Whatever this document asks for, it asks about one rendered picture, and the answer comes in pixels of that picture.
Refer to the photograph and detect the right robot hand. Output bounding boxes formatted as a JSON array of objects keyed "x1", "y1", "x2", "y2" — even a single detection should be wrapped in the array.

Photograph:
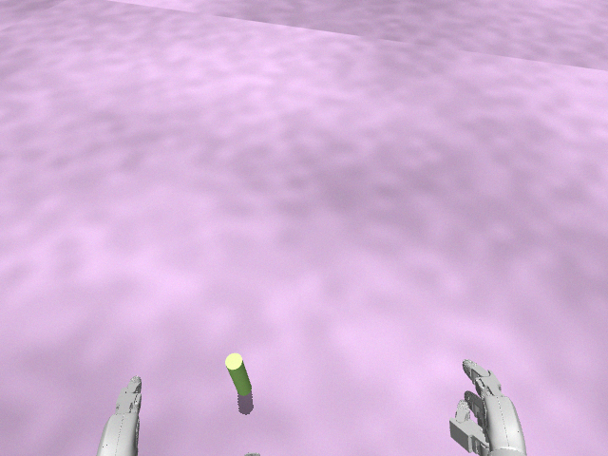
[{"x1": 449, "y1": 359, "x2": 527, "y2": 456}]

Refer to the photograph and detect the can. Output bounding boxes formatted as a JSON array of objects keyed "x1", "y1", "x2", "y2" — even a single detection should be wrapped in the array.
[{"x1": 225, "y1": 353, "x2": 252, "y2": 396}]

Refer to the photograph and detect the left robot hand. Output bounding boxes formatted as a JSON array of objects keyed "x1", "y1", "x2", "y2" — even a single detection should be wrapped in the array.
[{"x1": 96, "y1": 376, "x2": 142, "y2": 456}]

